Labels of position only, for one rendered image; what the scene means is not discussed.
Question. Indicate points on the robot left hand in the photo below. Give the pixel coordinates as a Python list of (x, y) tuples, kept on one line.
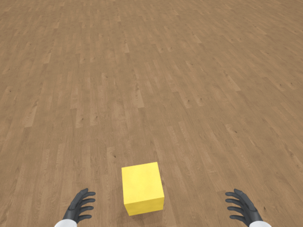
[(75, 209)]

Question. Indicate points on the carton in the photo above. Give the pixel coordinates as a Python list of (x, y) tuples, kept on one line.
[(142, 188)]

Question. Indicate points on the robot right hand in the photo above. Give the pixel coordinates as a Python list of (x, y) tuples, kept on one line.
[(249, 212)]

